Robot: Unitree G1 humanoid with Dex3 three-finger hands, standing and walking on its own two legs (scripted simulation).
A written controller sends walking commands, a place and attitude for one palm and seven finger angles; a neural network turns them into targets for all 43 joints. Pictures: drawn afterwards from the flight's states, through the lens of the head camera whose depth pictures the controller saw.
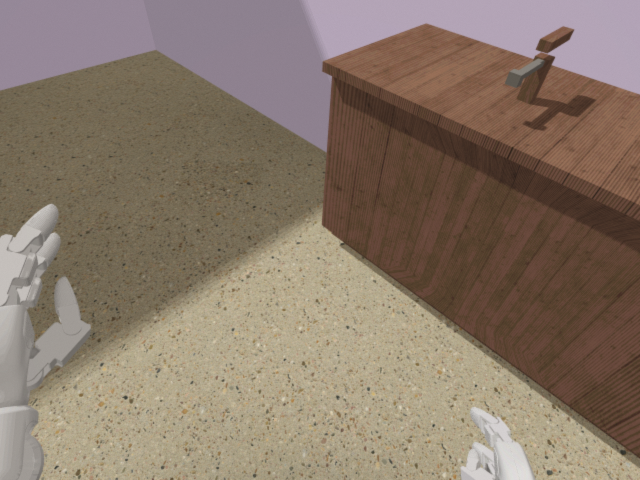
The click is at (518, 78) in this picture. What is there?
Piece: tap's lever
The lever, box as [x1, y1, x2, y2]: [505, 69, 525, 87]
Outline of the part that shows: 513,69 509,72 505,83 516,87 520,84 525,73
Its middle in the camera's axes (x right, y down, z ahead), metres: +0.44 -0.36 +0.87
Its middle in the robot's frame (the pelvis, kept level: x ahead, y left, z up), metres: +0.92 -0.37 +0.12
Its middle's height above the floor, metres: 0.89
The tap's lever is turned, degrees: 0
